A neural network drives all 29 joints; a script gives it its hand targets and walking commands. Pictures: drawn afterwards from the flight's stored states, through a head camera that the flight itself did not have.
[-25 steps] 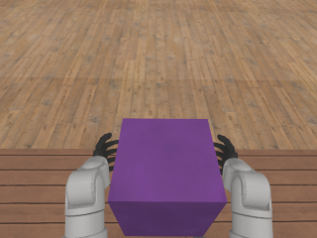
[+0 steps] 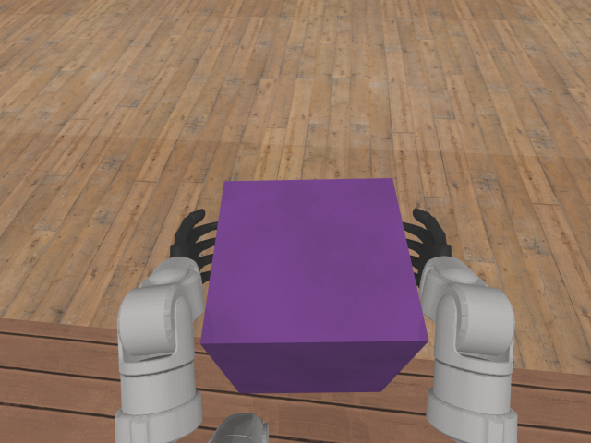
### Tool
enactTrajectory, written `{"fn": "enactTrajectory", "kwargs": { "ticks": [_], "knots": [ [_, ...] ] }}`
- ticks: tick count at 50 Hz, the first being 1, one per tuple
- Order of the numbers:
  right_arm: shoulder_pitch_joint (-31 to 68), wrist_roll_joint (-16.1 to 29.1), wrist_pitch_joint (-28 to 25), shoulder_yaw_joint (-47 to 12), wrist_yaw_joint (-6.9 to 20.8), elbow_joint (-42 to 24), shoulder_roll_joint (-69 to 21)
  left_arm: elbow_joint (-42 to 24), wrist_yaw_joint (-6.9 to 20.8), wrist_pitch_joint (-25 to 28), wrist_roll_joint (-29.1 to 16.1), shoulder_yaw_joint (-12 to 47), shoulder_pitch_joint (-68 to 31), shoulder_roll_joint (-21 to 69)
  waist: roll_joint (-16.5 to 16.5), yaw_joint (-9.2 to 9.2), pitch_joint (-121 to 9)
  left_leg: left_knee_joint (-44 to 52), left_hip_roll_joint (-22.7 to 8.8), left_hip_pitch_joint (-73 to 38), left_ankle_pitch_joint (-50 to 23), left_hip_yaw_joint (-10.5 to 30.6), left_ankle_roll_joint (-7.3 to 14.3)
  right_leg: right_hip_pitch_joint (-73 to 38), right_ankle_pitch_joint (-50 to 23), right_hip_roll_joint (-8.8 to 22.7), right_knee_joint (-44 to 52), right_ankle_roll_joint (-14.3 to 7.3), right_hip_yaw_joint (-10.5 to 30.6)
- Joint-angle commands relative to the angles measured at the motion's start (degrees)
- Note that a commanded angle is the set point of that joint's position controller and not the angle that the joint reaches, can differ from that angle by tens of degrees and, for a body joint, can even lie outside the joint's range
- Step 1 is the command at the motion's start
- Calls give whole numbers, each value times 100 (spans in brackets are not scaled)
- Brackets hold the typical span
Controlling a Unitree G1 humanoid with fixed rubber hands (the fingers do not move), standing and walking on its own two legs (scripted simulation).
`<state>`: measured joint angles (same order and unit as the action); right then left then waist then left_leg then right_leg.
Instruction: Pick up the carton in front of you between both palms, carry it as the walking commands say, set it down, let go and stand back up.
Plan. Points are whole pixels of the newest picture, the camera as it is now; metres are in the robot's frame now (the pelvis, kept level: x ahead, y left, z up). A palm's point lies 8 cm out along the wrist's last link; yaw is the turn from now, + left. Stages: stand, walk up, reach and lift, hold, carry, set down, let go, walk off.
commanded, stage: carry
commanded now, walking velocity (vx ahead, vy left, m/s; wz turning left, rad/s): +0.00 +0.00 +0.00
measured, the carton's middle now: (309, 295) +0.29 +0.01 +0.03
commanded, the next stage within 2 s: none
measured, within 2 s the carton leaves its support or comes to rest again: neither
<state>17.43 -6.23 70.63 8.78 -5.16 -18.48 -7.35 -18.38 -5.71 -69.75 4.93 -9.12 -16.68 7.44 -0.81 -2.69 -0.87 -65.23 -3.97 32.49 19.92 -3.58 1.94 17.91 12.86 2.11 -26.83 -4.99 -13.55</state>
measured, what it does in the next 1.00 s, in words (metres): walks ahead: left foot, then right foot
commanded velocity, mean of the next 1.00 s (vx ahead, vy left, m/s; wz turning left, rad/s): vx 0.00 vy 0.00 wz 0.00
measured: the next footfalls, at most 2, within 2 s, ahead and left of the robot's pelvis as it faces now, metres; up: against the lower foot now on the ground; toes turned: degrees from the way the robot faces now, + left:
left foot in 0.18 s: +0.24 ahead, +0.09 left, +0.00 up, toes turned +4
right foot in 0.80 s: +0.17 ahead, -0.10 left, +0.00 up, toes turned -5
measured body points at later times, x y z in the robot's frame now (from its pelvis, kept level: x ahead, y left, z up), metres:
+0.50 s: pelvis +0.17 +0.01 -0.01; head +0.25 +0.01 +0.43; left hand +0.57 +0.15 +0.08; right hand +0.55 -0.15 +0.08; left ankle +0.21 +0.10 -0.73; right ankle +0.07 -0.08 -0.73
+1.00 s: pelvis +0.21 -0.03 -0.01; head +0.25 -0.04 +0.44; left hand +0.59 +0.11 +0.10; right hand +0.58 -0.19 +0.10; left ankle +0.20 +0.09 -0.74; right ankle +0.13 -0.10 -0.74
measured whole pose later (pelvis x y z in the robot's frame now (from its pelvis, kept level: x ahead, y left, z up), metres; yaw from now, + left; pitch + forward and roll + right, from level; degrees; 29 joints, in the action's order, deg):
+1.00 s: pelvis +0.21 -0.03 -0.01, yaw -2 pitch +5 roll +1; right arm 38.2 -3.0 69.3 11.5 -7.3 3.9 -0.5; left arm 2.1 -6.9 -69.2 4.5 -13.4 -36.7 2.2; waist 0.4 0.7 -0.5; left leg -31.3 -1.2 19.3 16.3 -5.9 0.4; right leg 13.8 22.6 -1.4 -32.3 -3.7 -3.4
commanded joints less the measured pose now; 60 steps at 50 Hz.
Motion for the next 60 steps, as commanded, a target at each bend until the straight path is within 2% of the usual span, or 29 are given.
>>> {"fn": "enactTrajectory", "kwargs": {
  "ticks": [1,5,8,9,10,11,12,13,16,20,22,26,28,31,32,34,35,36,37,38,40,42,43,45,47,50,52,54,60],
  "knots": [
    [3548,2211,-141,-4251,1107,207,-4535,46,1496,33,-2634,4426,-3840,4505,824,149,-2025,1158,96,-31,-366,-161,18,-1552,-3534,1228,465,-349,800],
    [4340,2371,-150,-4035,1036,866,-4451,919,1383,83,-2531,4020,-4339,4382,1083,95,-2054,2471,406,-597,-1277,-511,35,-1471,-4020,1032,-46,-338,392],
    [4912,2520,-145,-3806,1095,1414,-4651,1441,1306,87,-2439,3709,-4813,4518,728,257,-2037,3908,443,-1593,-2534,-679,64,-1205,-3084,807,-914,-22,199],
    [5060,2531,-148,-3676,1126,1643,-4681,1637,1287,87,-2399,3611,-4981,4571,460,321,-2120,4087,178,-2252,-3349,-417,102,-895,-2347,660,-1281,179,289],
    [5145,2528,-156,-3479,1158,1927,-4695,1835,1265,74,-2351,3507,-5133,4610,-248,332,-2440,3534,-872,-3217,-6197,697,333,-262,-366,336,-1912,428,382],
    [5246,2494,-199,-3329,1179,2168,-4689,2062,1253,51,-2380,3459,-5320,4768,-1148,459,-2912,3349,-1532,-4028,-7071,1572,1088,390,1489,-91,-2294,590,753],
    [5244,2573,-242,-3250,1205,2287,-4870,2092,1250,70,-2409,3450,-5491,4955,-1341,456,-2999,3599,-1632,-3989,-6183,1817,1281,551,2269,-55,-2286,525,1037],
    [5475,2687,-291,-3249,1235,2237,-5132,2068,1248,109,-2477,3451,-5806,5171,-1111,445,-2940,3727,-1499,-3933,-5573,1689,1218,585,2294,-47,-1926,471,1172],
    [6332,2924,-400,-3384,1223,1862,-5716,1875,1204,229,-2693,3451,-6381,5678,-752,219,-3106,3499,-935,-3521,-4832,787,701,-440,713,-65,63,382,1044],
    [6446,2880,-404,-3440,1076,1463,-5749,1732,1134,258,-2696,3434,-6295,5839,126,257,-3355,2913,-516,-3004,-5395,236,528,-1290,-2405,346,-894,354,1221],
    [6297,2761,-380,-3438,1010,1355,-5664,1643,1129,238,-2664,3439,-6149,5826,75,256,-3488,2801,-502,-3214,-5966,243,630,-1065,-2515,300,-1004,375,1216],
    [6211,2696,-287,-3603,952,975,-5511,1149,1096,165,-2631,3582,-6175,5628,-255,288,-3424,2812,-535,-3794,-6703,328,770,-699,-1448,42,-256,458,1032],
    [5988,2640,-237,-3663,949,991,-5395,1123,1106,109,-2576,3612,-6009,5479,-31,288,-3426,2799,-358,-3426,-5953,172,687,-1190,-2562,132,-234,445,1041],
    [5836,2560,-211,-3726,980,1104,-5371,1231,1191,66,-2528,3659,-5836,5368,705,233,-3271,3274,151,-2176,-3551,-325,416,-2223,-5270,481,-902,316,1214],
    [5901,2559,-218,-3761,995,1102,-5407,1226,1223,72,-2546,3688,-5883,5361,767,217,-3151,3580,292,-2111,-3165,-452,341,-2227,-5599,510,-1032,301,1217],
    [6002,2602,-224,-3819,1029,1146,-5432,1189,1259,90,-2562,3752,-5996,5340,382,301,-3068,3774,133,-3158,-4502,-266,401,-1264,-4398,358,-1294,436,1126],
    [5939,2633,-224,-3835,1049,1215,-5431,1193,1262,95,-2547,3776,-5992,5331,-93,424,-3154,3486,-271,-4270,-6158,169,639,-172,-2726,204,-1385,555,1078],
    [5873,2673,-223,-3858,1070,1282,-5460,1218,1259,99,-2502,3783,-5944,5373,-762,562,-3120,3189,-810,-5406,-7801,791,1002,1165,381,-82,-1246,602,1093],
    [5773,2691,-216,-3837,1090,1365,-5466,1311,1253,99,-2465,3736,-5860,5349,-960,649,-3082,3138,-1092,-5854,-8283,1036,1222,1717,1503,-101,-887,578,1276],
    [5775,2699,-219,-3845,1105,1425,-5473,1403,1249,91,-2418,3663,-5767,5280,-798,599,-3089,3084,-1113,-5624,-7989,984,1202,1383,1320,-77,-242,559,1308],
    [5767,2741,-250,-3889,1132,1532,-5524,1596,1272,72,-2334,3490,-5581,5195,-536,338,-3230,3076,-677,-3931,-5720,386,667,-677,-788,47,961,467,1154],
    [6092,2813,-244,-3933,1168,1493,-5651,1733,1310,101,-2271,3419,-5780,5129,1008,217,-2961,3119,44,-1658,-1609,-203,55,-2350,-5817,984,-402,6,1702],
    [6258,2865,-249,-3927,1165,1439,-5679,1773,1327,110,-2312,3396,-5773,5154,1292,137,-2811,3103,225,-1118,-484,-286,-82,-2638,-6733,1174,-504,-222,1799],
    [6415,2902,-257,-3879,1142,1446,-5726,1667,1341,124,-2413,3403,-5918,5207,1184,58,-2655,3018,350,-809,-137,-287,-107,-2808,-6745,1151,-531,-337,1898],
    [6300,2876,-247,-3784,1123,1568,-5725,1596,1331,121,-2465,3433,-6022,5215,1028,123,-2667,3350,330,-1146,-685,-270,-103,-2659,-6310,969,-656,-247,1709],
    [6073,2788,-229,-3614,1131,1857,-5632,1624,1305,101,-2530,3462,-6001,5258,419,159,-2923,3038,-102,-2434,-3219,35,107,-1656,-4833,702,-822,132,1577],
    [5928,2737,-237,-3504,1147,1965,-5618,1583,1288,92,-2551,3489,-6121,5328,47,213,-2968,2956,-327,-2724,-4144,204,236,-1255,-3680,540,-760,249,1526],
    [5934,2691,-243,-3422,1139,1972,-5595,1593,1281,80,-2614,3512,-6257,5407,-52,207,-2912,2959,-357,-2645,-4130,215,255,-1264,-3398,498,-648,270,1545],
    [5949,2561,-222,-3308,1072,1988,-5511,1885,1309,71,-2691,3431,-6205,5540,317,176,-2862,3024,-184,-2379,-3009,102,132,-1512,-4312,668,-645,167,1653]
  ]
}}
